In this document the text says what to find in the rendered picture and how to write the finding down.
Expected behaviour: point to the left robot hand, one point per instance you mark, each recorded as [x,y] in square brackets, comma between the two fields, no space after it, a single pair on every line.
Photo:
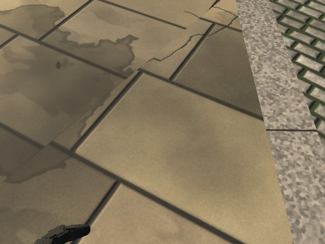
[63,234]

